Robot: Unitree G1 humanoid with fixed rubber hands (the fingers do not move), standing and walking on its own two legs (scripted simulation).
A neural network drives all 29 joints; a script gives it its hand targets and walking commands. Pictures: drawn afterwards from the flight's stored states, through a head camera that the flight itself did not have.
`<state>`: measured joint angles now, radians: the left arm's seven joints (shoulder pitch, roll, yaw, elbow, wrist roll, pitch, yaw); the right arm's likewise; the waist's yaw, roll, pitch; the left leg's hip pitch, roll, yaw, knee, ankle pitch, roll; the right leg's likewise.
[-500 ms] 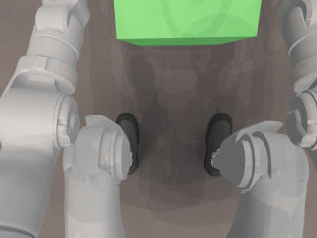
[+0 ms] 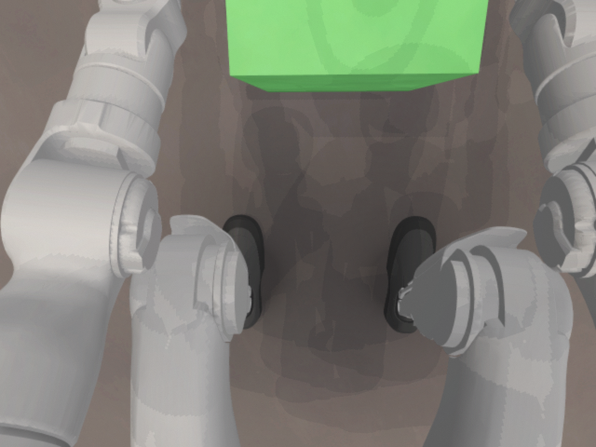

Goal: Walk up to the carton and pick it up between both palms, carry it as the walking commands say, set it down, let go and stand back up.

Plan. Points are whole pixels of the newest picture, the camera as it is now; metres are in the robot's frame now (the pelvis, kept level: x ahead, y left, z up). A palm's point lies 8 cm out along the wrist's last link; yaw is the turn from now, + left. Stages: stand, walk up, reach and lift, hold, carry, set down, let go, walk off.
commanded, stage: reach and lift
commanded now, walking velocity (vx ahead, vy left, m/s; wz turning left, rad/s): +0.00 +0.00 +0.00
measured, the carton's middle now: out of the picture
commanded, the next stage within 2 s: none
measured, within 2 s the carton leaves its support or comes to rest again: leaves its support in 1.04 s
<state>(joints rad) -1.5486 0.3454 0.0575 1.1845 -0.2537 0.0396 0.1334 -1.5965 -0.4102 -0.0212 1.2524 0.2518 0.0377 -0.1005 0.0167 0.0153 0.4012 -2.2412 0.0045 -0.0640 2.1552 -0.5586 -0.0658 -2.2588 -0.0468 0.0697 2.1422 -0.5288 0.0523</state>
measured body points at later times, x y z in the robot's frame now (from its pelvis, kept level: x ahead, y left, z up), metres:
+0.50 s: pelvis +0.00 +0.00 -0.01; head +0.38 -0.01 +0.22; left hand +0.57 +0.14 -0.19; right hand +0.58 -0.16 -0.18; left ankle +0.12 +0.14 -0.34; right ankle +0.12 -0.14 -0.34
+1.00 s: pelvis +0.01 +0.00 -0.01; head +0.38 -0.01 +0.23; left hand +0.58 +0.15 -0.18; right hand +0.58 -0.16 -0.18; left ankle +0.12 +0.14 -0.34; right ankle +0.12 -0.14 -0.34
